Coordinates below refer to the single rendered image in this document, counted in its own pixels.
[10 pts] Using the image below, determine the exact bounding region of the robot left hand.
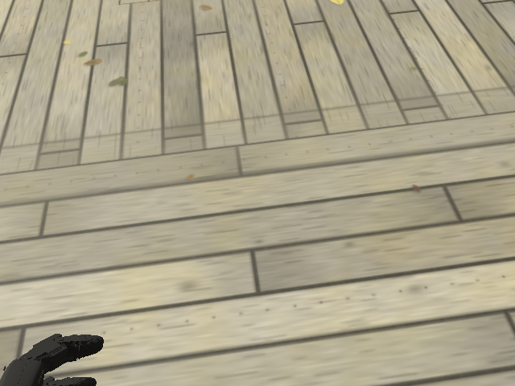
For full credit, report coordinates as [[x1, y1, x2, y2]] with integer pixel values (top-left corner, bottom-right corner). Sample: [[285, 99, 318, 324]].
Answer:
[[0, 334, 104, 386]]

